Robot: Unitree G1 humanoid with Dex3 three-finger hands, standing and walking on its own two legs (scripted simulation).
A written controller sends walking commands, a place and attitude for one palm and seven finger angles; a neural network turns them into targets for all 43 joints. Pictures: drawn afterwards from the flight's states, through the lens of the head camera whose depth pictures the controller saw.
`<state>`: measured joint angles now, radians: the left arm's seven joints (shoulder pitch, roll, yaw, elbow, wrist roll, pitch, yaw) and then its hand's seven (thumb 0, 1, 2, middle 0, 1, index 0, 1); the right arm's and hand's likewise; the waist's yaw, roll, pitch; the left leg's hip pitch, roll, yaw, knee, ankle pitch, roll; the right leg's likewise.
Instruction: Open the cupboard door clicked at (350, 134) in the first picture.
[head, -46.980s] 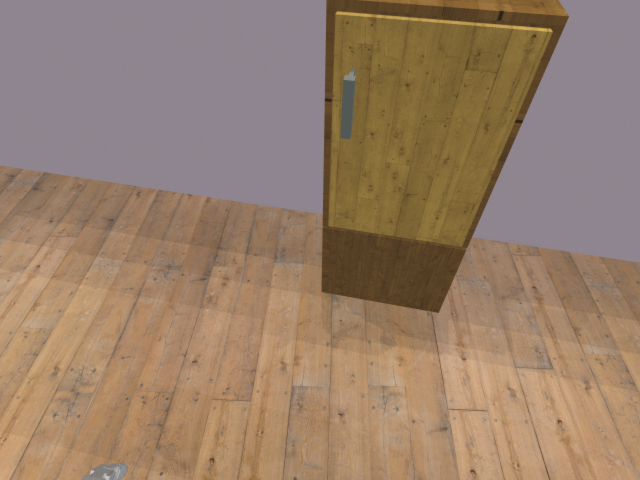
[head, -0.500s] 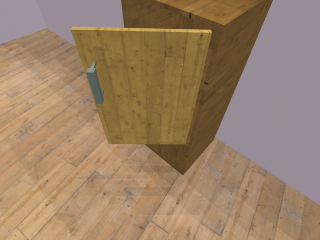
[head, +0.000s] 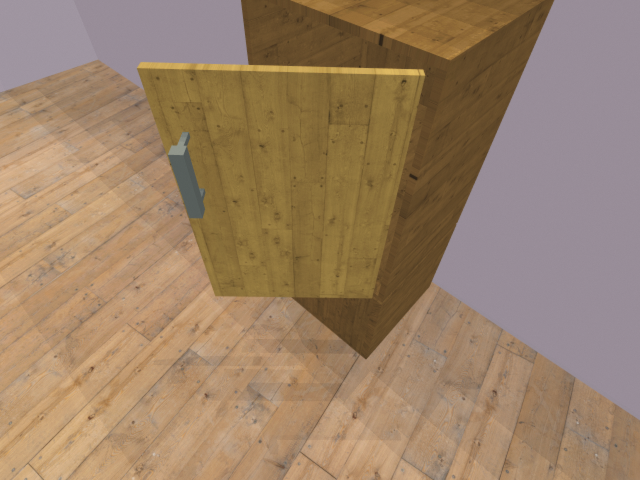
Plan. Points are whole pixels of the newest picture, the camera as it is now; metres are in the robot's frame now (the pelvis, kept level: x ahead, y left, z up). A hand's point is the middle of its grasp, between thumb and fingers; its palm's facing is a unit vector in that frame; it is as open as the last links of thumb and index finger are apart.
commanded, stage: raise the hand with hooked fingers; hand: left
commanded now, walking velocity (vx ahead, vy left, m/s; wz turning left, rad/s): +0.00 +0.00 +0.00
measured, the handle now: (191, 176) +0.55 +0.26 +0.04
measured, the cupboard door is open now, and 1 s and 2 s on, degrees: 42 42 42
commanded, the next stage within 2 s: none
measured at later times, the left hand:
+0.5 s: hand (159, 469) +0.14 +0.20 -0.04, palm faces +0.14 -0.99 -0.03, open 9.3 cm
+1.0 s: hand (129, 400) +0.20 +0.24 +0.00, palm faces +0.08 -1.00 -0.05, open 12.3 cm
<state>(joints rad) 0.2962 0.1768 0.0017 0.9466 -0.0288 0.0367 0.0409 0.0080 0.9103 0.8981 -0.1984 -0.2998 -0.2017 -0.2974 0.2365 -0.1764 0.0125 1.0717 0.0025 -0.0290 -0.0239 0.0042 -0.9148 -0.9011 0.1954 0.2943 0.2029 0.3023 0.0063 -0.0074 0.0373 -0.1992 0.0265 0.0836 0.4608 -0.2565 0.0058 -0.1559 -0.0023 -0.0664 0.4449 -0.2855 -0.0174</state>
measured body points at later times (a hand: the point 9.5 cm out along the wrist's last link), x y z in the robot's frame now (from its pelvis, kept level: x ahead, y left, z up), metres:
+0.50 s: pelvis -0.05 -0.02 -0.09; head +0.01 +0.00 +0.36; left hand +0.13 +0.25 -0.04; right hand +0.20 -0.24 -0.14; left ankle -0.01 +0.11 -0.74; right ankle -0.03 -0.10 -0.74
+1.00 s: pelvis -0.04 +0.01 -0.05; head +0.01 +0.01 +0.40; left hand +0.19 +0.29 +0.01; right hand +0.12 -0.25 -0.13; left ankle -0.01 +0.11 -0.74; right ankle -0.03 -0.10 -0.74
